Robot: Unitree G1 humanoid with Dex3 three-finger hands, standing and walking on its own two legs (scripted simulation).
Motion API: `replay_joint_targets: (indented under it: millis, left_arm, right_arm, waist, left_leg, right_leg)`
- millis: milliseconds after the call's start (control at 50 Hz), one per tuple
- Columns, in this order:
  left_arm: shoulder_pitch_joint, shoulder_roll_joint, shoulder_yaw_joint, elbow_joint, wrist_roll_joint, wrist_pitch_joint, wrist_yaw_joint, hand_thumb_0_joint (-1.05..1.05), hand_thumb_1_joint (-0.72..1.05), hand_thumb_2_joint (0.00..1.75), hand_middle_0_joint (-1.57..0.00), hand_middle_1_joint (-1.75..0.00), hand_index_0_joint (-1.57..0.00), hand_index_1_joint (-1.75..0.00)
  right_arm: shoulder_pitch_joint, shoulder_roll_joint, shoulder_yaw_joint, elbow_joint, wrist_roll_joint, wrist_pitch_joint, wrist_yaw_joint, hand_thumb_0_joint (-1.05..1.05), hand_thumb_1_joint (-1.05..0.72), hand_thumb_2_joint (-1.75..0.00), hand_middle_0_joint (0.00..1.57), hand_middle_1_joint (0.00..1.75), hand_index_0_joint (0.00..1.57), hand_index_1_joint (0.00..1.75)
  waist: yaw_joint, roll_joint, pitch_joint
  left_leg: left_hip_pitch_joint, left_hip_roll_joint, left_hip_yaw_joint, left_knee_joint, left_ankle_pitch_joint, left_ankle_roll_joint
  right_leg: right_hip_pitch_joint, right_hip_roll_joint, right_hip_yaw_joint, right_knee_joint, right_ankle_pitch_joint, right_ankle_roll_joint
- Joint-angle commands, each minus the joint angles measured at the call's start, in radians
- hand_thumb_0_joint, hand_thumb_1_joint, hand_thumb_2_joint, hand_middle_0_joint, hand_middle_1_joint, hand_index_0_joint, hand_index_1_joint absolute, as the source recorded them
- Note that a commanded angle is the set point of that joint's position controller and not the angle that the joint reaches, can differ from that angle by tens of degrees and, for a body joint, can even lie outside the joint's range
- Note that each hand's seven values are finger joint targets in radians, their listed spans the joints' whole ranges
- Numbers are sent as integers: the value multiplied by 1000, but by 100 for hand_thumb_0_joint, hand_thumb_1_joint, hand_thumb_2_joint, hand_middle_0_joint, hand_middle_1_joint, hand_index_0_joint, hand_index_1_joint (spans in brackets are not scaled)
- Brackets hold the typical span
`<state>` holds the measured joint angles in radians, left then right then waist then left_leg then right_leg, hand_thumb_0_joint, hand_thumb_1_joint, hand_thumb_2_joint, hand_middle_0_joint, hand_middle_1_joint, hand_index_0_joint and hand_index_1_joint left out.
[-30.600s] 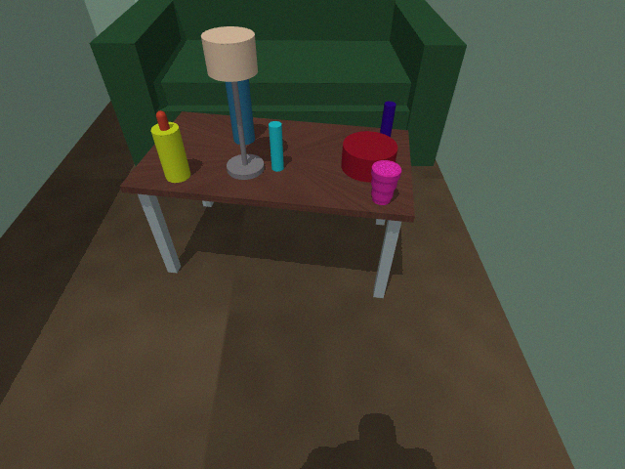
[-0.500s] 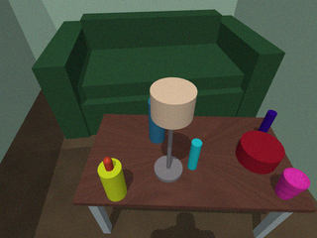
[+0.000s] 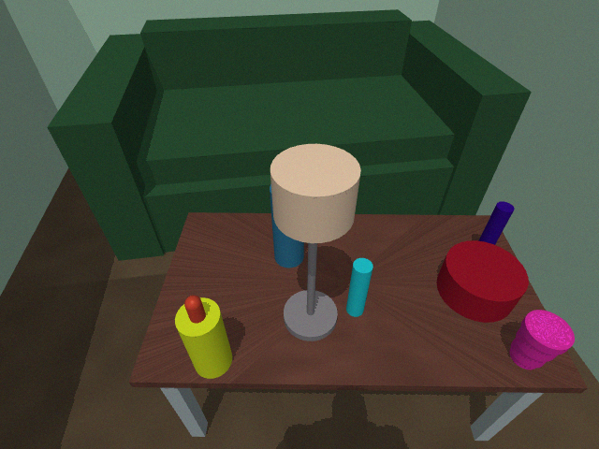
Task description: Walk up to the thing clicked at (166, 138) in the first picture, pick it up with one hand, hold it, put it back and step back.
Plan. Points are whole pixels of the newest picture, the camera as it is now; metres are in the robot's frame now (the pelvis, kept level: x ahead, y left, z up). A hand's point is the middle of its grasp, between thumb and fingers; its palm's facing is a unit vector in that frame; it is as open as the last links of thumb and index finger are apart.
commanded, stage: stand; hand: left
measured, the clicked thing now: (203, 332) +0.42 +0.21 -0.19
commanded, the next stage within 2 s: step back in 1.30 s
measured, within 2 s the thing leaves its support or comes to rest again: neither
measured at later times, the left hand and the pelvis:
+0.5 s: hand out of the picture +0.09 +0.25 -0.16, palm faces -0.01 -0.94 -0.34, open 7.4 cm; pelvis +0.01 +0.00 +0.00, yaw +0 degrees
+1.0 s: hand out of the picture +0.08 +0.25 -0.16, palm faces -0.02 -0.94 -0.34, open 7.4 cm; pelvis +0.02 +0.00 +0.00, yaw -1 degrees
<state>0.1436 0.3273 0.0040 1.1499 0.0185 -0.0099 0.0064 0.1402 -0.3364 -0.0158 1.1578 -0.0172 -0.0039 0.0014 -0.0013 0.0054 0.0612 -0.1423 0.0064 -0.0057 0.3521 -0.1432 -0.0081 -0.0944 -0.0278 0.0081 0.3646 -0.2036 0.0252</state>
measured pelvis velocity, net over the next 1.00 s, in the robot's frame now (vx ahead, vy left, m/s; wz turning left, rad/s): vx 0.02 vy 0.00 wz -0.01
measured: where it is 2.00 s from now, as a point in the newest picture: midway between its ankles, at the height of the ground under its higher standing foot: outside the picture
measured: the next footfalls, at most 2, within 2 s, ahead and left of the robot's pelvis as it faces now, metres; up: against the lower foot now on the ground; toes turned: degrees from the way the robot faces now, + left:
left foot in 1.78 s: -0.07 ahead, +0.13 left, +0.00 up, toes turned -1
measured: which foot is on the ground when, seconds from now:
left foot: down 0.00-1.00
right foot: down 0.00-1.00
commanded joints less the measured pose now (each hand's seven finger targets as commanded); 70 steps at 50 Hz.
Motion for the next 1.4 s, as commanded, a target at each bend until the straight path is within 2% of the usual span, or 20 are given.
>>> replay_joint_targets:
  millis: [0,60,120,300,540,580,720,780,960,980,1080,1120,1160,1220,1260,1280,1300,1320,1360,1380]
  left_arm:
    - [-41,213,38,-52,-3,-24,10,0,90,90,-20,-30,-20,-30]
    - [-49,213,39,-56,-3,-25,12,0,90,90,-20,-30,-20,-30]
    - [-53,221,42,-51,-5,-21,11,0,90,90,-20,-30,-20,-30]
    - [-63,213,42,-57,-7,-21,10,0,90,90,-20,-30,-20,-30]
    - [-69,221,45,-63,-5,-18,9,0,90,90,-20,-30,-20,-30]
    - [-69,224,44,-63,-5,-18,8,0,90,90,-20,-30,-20,-30]
    - [-67,222,42,-68,-8,-23,8,0,90,90,-20,-30,-20,-30]
    - [-66,221,40,-66,-8,-19,9,0,90,90,-20,-30,-20,-30]
    - [-59,228,42,-73,-7,-17,6,0,90,90,-20,-30,-20,-30]
    - [-55,229,42,-73,-9,-18,5,0,90,90,-20,-30,-20,-30]
    - [-53,229,42,-74,-8,-18,5,0,90,90,-20,-30,-20,-30]
    - [-56,231,42,-81,-8,-20,4,0,90,90,-20,-30,-20,-30]
    - [-56,230,41,-78,-8,-18,4,0,90,90,-20,-30,-20,-30]
    - [-56,226,39,-80,-9,-19,5,0,90,90,-20,-30,-20,-30]
    - [-51,227,39,-79,-9,-21,5,0,90,90,-20,-30,-20,-30]
    - [-59,300,85,-99,-25,-6,10,0,90,90,-20,-30,-20,-30]
    - [-50,292,86,-114,-29,-1,14,0,90,90,-20,-30,-20,-30]
    - [-37,278,86,-119,-29,2,16,0,90,90,-20,-30,-20,-30]
    - [-29,271,89,-145,-27,5,15,0,90,90,-20,-30,-20,-30]
    - [-42,264,88,-158,-26,9,14,0,90,90,-20,-30,-20,-30]
  right_arm:
    - [-44,-205,-34,-59,4,-24,-11,0,-90,-90,20,30,20,30]
    - [-52,-210,-35,-59,3,-23,-13,0,-90,-90,20,30,20,30]
    - [-45,-207,-31,-53,2,-22,-14,0,-90,-90,20,30,20,30]
    - [-59,-213,-30,-55,5,-27,-15,0,-90,-90,20,30,20,30]
    - [-66,-219,-31,-57,4,-26,-15,0,-90,-90,20,30,20,30]
    - [-72,-216,-31,-56,3,-24,-14,0,-90,-90,20,30,20,30]
    - [-71,-221,-31,-60,6,-26,-13,0,-90,-90,20,30,20,30]
    - [-71,-215,-30,-56,5,-24,-13,0,-90,-90,20,30,20,30]
    - [-64,-222,-32,-57,4,-24,-11,0,-90,-90,20,30,20,30]
    - [-72,-222,-32,-56,6,-24,-11,0,-90,-90,20,30,20,30]
    - [-61,-220,-31,-58,6,-25,-10,0,-90,-90,20,30,20,30]
    - [-70,-220,-32,-65,6,-28,-11,0,-90,-90,20,30,20,30]
    - [-67,-220,-31,-60,6,-28,-11,0,-90,-90,20,30,20,30]
    - [-69,-220,-31,-62,8,-26,-10,0,-90,-90,20,30,20,30]
    - [-60,-216,-28,-61,7,-25,-9,0,-90,-90,20,30,20,30]
    - [-93,-272,-53,-80,11,-7,-6,0,-90,-90,20,30,20,30]
    - [-75,-264,-54,-93,19,0,-6,0,-90,-90,20,30,20,30]
    - [-74,-255,-56,-100,20,4,-5,0,-90,-90,20,30,20,30]
    - [-62,-261,-64,-123,25,8,-3,0,-90,-90,20,30,20,30]
    - [-64,-269,-70,-134,24,13,-2,0,-90,-90,20,30,20,30]
  waist:
    - [-5,-7,-32]
    - [-2,-8,-54]
    - [-5,-4,-33]
    - [-1,0,-79]
    - [-6,-9,-61]
    - [-6,-10,-46]
    - [-6,-2,-87]
    - [-6,-10,-57]
    - [-7,0,-53]
    - [-3,1,-54]
    - [-7,-4,-51]
    - [-4,-2,-78]
    - [-4,-6,-55]
    - [-4,-14,-65]
    - [-6,-14,-60]
    - [1,-23,41]
    - [-3,-9,19]
    - [0,-1,4]
    - [-4,6,-92]
    - [-12,20,-113]
  left_leg:
    - [21,103,-100,-69,0,30]
    - [39,110,-93,-56,42,33]
    - [14,105,-96,-78,-5,26]
    - [58,119,-83,-59,142,27]
    - [58,119,-81,-69,93,25]
    - [54,117,-86,-81,68,22]
    - [75,122,-80,-58,153,27]
    - [55,120,-85,-74,106,22]
    - [45,117,-83,-86,48,25]
    - [58,120,-87,-83,71,25]
    - [41,116,-86,-88,45,24]
    - [66,121,-83,-75,106,24]
    - [58,118,-86,-84,74,21]
    - [65,123,-84,-73,116,26]
    - [58,120,-83,-74,101,24]
    - [-15,107,-97,21,247,49]
    - [-20,109,-88,49,283,56]
    - [-9,111,-85,55,282,63]
    - [16,126,-88,97,339,90]
    - [-1,129,-97,96,305,100]
  right_leg:
    - [-45,-95,86,-98,25,-38]
    - [-27,-100,86,-97,71,-37]
    - [-30,-96,84,-100,37,-36]
    - [7,-103,78,-85,157,-34]
    - [-16,-101,76,-99,114,-33]
    - [-29,-98,73,-103,80,-34]
    - [8,-106,73,-94,165,-32]
    - [-11,-99,67,-100,104,-33]
    - [-17,-102,78,-105,76,-40]
    - [-21,-99,75,-100,82,-41]
    - [-19,-101,77,-103,70,-40]
    - [-17,-102,77,-94,108,-40]
    - [-28,-99,76,-99,84,-41]
    - [-23,-100,73,-96,112,-39]
    - [-22,-99,74,-103,104,-38]
    - [-107,-78,80,-13,256,-47]
    - [-104,-76,71,18,282,-52]
    - [-106,-71,60,28,271,-58]
    - [-78,-63,60,93,286,-75]
    - [-79,-54,62,118,253,-77]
